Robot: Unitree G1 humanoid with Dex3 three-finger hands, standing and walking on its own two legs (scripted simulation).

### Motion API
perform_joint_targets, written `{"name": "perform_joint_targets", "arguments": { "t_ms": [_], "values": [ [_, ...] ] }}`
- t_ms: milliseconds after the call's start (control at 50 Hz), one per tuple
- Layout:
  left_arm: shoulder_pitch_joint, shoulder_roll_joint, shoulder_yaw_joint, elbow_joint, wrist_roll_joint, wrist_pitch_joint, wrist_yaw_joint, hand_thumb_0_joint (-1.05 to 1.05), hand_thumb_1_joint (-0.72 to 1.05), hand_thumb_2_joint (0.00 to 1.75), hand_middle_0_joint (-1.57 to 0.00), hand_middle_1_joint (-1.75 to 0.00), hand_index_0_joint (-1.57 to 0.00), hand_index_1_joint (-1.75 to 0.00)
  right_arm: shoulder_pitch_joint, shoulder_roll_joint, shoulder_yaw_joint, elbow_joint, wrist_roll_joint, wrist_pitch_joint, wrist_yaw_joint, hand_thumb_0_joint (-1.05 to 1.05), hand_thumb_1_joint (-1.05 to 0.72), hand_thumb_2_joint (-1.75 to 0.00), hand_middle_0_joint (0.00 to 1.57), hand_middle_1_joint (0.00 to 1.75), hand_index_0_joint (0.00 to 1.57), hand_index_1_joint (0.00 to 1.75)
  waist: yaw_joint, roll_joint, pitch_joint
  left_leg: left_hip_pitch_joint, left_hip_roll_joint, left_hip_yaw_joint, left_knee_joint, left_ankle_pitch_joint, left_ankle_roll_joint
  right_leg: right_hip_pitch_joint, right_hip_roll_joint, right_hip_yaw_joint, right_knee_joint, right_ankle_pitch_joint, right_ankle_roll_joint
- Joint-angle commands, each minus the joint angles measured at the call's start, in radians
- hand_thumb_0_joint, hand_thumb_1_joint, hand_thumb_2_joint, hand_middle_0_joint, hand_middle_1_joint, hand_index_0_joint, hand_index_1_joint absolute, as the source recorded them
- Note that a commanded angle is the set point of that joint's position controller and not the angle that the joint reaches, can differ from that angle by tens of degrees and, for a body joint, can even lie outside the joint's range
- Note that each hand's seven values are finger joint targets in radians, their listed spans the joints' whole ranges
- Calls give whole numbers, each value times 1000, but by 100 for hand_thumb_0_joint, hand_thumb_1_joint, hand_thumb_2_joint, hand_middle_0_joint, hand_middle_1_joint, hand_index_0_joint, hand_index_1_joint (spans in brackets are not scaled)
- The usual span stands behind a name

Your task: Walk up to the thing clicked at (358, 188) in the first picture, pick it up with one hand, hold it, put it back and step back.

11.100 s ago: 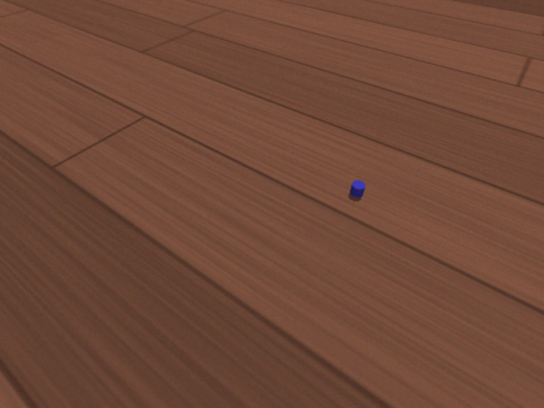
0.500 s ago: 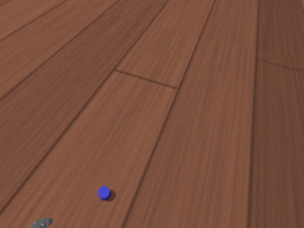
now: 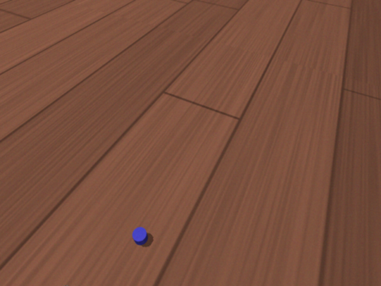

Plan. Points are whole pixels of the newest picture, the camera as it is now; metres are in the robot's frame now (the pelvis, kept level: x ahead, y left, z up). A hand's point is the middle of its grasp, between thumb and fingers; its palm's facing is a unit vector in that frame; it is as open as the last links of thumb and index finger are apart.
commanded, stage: walk up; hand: left
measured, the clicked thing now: (140, 236) +0.44 +0.25 -0.74
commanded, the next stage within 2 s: stand in 1.00 s
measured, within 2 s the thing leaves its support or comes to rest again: neither
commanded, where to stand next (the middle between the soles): +0.06 +0.01 m, yaw +0 degrees
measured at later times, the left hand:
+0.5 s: hand out of the picture +0.06 +0.26 -0.14, palm faces +0.02 -0.93 -0.36, open 7.3 cm
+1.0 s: hand out of the picture +0.10 +0.25 -0.14, palm faces +0.01 -0.94 -0.34, open 7.3 cm
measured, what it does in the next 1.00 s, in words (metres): stands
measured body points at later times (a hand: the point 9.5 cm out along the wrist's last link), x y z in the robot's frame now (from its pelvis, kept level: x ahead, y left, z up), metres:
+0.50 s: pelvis +0.00 +0.00 +0.01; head +0.00 +0.00 +0.46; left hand +0.06 +0.31 -0.11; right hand +0.08 -0.29 -0.12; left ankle +0.00 +0.12 -0.73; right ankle +0.01 -0.13 -0.73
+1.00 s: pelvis +0.01 +0.00 +0.01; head +0.01 +0.00 +0.46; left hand +0.10 +0.30 -0.11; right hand +0.08 -0.30 -0.12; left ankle +0.00 +0.12 -0.73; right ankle +0.01 -0.13 -0.73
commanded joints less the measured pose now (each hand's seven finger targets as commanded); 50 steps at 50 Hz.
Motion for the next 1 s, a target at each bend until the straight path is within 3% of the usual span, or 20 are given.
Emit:
{"name": "perform_joint_targets", "arguments": {
  "t_ms": [0, 20, 40, 80, 120, 160, 220, 300, 480, 760, 940, 980],
  "values": [
    [-22, 204, 39, -31, 12, -37, -1, 0, 90, 90, -20, -30, -20, -30, -127, -224, -45, -86, 15, -30, -1, 0, -90, -90, 20, 30, 20, 30, 5, 138, -142, -41, 161, -102, -120, 166, 74, 129, -37, 66, -184, 171, -23],
    [-23, 215, 41, -25, 11, -44, 1, 0, 90, 90, -20, -30, -20, -30, -105, -213, -43, -81, 16, -30, -3, 0, -90, -90, 20, 30, 20, 30, -5, 147, -138, -42, 132, -95, -109, 177, 45, 127, -56, 87, -193, 265, -30],
    [-32, 220, 40, -16, 9, -46, 3, 0, 90, 90, -20, -30, -20, -30, -97, -215, -43, -69, 18, -29, -2, 0, -90, -90, 20, 30, 20, 30, -14, 141, -112, -56, 121, -101, -124, 118, 36, 109, -62, 90, -214, 256, -31],
    [-53, 218, 32, 5, 14, -47, 2, 0, 90, 90, -20, -30, -20, -30, -91, -213, -40, -47, 20, -24, 4, 0, -90, -90, 20, 30, 20, 30, -25, 124, -82, -58, 134, -131, -196, -51, 41, 68, -64, 88, -249, 107, -34],
    [-63, 208, 28, 26, 15, -49, -2, 0, 90, 90, -20, -30, -20, -30, -100, -204, -38, -32, 16, -22, 6, 0, -90, -90, 20, 30, 20, 30, -23, 70, -32, -53, 134, -140, -203, -111, 39, 17, -59, 105, -306, 24, -34],
    [-55, 210, 28, 45, 18, -55, -3, 0, 90, 90, -20, -30, -20, -30, -103, -210, -38, -21, 16, -27, 9, 0, -90, -90, 20, 30, 20, 30, -23, 56, -41, -29, 139, -135, -197, -70, 40, 16, -66, 105, -325, 50, -34],
    [-68, 208, 29, 59, 15, -66, -4, 0, 90, 90, -20, -30, -20, -30, -78, -205, -34, 1, 19, -35, 10, 0, -90, -90, 20, 30, 20, 30, -28, 28, -112, 13, 136, -118, -186, 68, 35, 81, -78, 102, -328, 177, -28],
    [-69, 205, 28, 79, 14, -66, -2, 0, 90, 90, -20, -30, -20, -30, -95, -206, -33, 17, 21, -36, 9, 0, -90, -90, 20, 30, 20, 30, -23, 30, -143, 47, 141, -106, -188, 131, 31, 96, -81, 90, -328, 221, -23],
    [-92, 209, 23, 99, 16, -60, -1, 0, 90, 90, -20, -30, -20, -30, -88, -217, -30, 51, 18, -36, 5, 0, -90, -90, 20, 30, 20, 30, -23, 38, -144, 13, 144, -110, -213, 142, 27, 137, -81, 76, -329, 242, -18],
    [-116, 206, 22, 116, 11, -52, 3, 0, 90, 90, -20, -30, -20, -30, -63, -214, -28, 81, 18, -38, -2, 0, -90, -90, 20, 30, 20, 30, -27, 41, -162, 22, 147, -104, -210, 245, 25, 173, -84, 63, -314, 323, -17],
    [-128, 205, 22, 115, 13, -53, 4, 0, 90, 90, -20, -30, -20, -30, -67, -219, -30, 76, 18, -35, -2, 0, -90, -90, 20, 30, 20, 30, -32, 37, -164, 30, 144, -98, -200, 247, 27, 175, -89, 62, -320, 335, -16],
    [-101, 195, 12, 119, 14, -53, 3, 0, 90, 90, -20, -30, -20, -30, -72, -219, -22, 74, 10, -42, -5, 0, -90, -90, 20, 30, 20, 30, -29, 41, -170, 48, 163, -103, -214, 274, 21, 178, -96, 67, -313, 366, -13]
  ]
}}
